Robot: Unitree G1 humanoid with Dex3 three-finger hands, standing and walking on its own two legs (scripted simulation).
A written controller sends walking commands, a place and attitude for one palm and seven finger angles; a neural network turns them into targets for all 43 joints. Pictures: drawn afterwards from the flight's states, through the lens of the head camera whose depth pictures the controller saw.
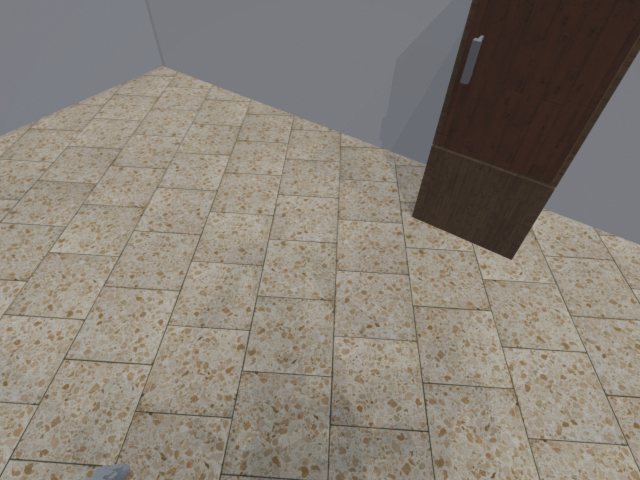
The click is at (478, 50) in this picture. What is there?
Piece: cupboard door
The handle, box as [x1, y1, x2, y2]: [460, 35, 483, 84]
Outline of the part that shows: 481,35 478,38 474,38 472,40 460,82 466,84 469,81 475,59 483,36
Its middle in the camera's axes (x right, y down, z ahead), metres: +0.48 -0.56 +1.21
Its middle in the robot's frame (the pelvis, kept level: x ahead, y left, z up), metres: +1.30 -0.41 -0.01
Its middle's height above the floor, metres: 0.76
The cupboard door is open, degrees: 0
